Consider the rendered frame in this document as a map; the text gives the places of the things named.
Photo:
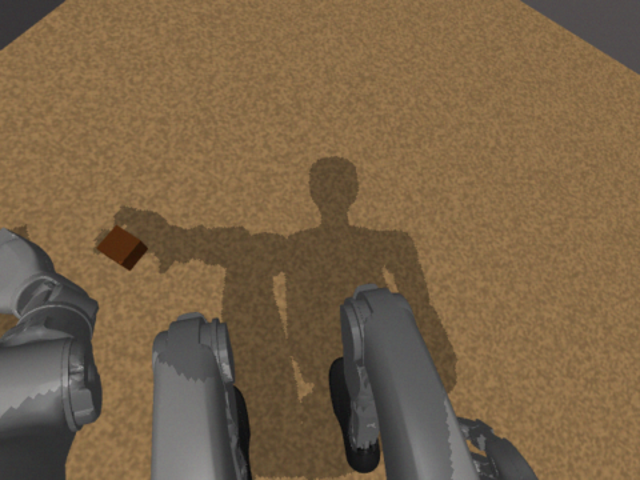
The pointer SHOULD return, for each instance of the left robot foot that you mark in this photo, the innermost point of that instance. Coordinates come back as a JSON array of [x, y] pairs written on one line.
[[243, 438]]

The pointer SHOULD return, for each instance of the left robot arm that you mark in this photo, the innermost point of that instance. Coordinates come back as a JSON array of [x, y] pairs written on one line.
[[49, 384]]

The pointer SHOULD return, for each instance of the right robot hand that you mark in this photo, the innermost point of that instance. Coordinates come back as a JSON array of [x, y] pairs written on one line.
[[503, 461]]

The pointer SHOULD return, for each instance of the cube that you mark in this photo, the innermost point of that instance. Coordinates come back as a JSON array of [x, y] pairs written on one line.
[[122, 247]]

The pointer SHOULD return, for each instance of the right robot foot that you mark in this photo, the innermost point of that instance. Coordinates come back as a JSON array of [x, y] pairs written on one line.
[[361, 460]]

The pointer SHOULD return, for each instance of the left robot hand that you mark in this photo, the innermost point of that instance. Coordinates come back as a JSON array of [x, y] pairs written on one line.
[[19, 260]]

